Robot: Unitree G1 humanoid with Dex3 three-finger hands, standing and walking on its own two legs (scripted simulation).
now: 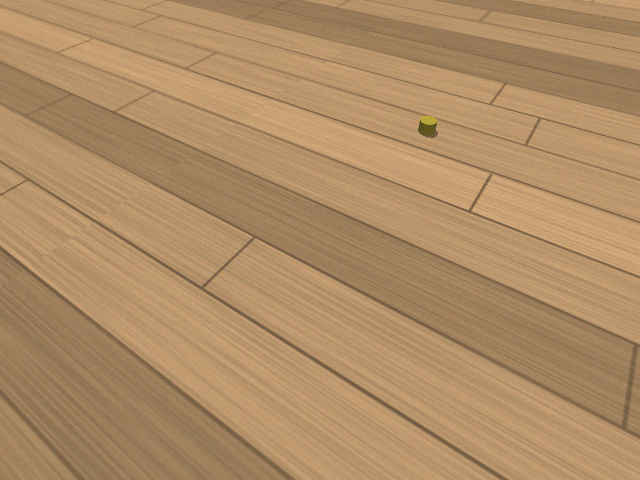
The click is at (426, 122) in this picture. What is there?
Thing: low tin
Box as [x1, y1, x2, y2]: [418, 116, 436, 134]
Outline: 421,117 418,131 423,134 432,134 435,129 436,119 431,116
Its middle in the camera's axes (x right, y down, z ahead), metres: +0.63 -0.68 +2.21
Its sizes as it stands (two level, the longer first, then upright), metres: 0.096 0.096 0.068
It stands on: the floor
